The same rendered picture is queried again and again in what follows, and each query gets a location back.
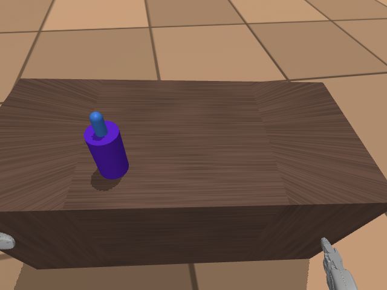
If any bottle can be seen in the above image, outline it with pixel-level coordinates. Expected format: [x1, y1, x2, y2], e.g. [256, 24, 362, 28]
[83, 112, 129, 179]

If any left robot hand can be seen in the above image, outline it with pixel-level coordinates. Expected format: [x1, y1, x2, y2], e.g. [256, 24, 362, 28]
[0, 232, 15, 250]

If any right robot hand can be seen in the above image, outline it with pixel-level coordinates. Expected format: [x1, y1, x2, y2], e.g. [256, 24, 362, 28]
[321, 237, 358, 290]

